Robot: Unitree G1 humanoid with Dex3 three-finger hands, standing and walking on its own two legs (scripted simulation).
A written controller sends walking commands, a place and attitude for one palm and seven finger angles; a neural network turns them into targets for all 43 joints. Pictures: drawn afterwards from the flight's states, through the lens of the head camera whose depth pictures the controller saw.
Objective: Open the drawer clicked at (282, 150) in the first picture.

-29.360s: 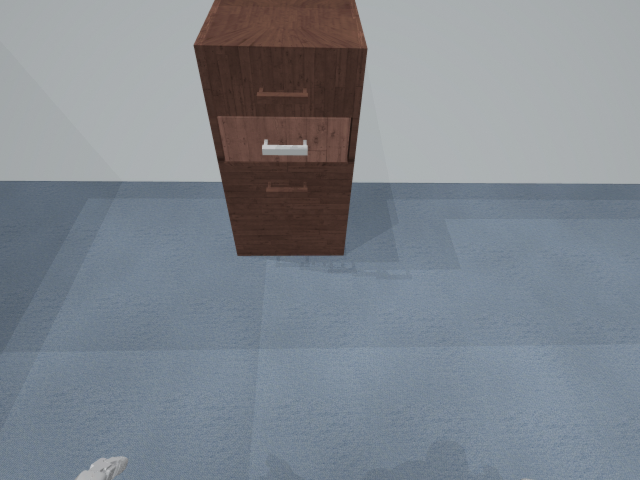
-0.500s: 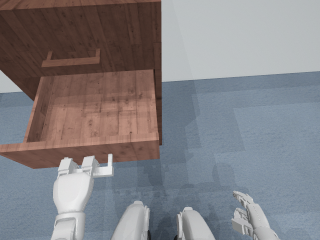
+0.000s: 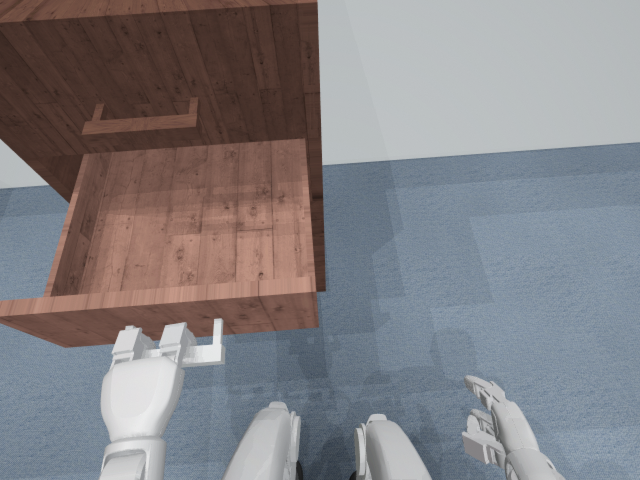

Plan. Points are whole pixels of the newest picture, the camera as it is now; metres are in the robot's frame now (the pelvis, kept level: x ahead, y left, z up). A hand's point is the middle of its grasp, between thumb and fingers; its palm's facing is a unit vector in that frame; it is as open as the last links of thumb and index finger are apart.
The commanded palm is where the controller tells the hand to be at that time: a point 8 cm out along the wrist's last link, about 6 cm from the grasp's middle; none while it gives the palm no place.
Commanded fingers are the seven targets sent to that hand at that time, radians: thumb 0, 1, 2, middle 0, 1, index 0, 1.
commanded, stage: pull the drawer open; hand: left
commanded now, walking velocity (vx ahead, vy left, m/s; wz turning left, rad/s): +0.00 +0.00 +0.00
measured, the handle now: (172, 343) +0.28 +0.22 -0.07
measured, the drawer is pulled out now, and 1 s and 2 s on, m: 0.24 0.25 0.25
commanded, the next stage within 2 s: open the thumb to release the handle in 0.36 s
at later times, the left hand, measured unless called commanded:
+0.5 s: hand (163, 403) +0.21 +0.22 -0.08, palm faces -0.10 -0.07 -0.99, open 6.1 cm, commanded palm +0.20 +0.22 -0.04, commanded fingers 0.00 0.69 0.81 -0.38 -1.33 -0.38 -1.33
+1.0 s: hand (164, 397) +0.22 +0.22 -0.08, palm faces -0.07 -0.05 -1.00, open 12.7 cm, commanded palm +0.20 +0.23 -0.04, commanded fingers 0.00 -0.50 0.30 -0.30 -1.20 -0.30 -1.20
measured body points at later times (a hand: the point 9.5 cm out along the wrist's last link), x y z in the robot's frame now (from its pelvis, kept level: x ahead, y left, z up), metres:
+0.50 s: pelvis +0.00 +0.00 +0.00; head +0.12 -0.02 +0.43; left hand +0.21 +0.22 -0.03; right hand +0.20 -0.23 -0.13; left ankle +0.01 +0.10 -0.59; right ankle -0.01 -0.08 -0.59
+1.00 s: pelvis -0.03 -0.02 -0.01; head +0.09 -0.03 +0.43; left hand +0.22 +0.22 -0.03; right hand +0.16 -0.25 -0.14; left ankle +0.01 +0.10 -0.59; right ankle -0.01 -0.08 -0.59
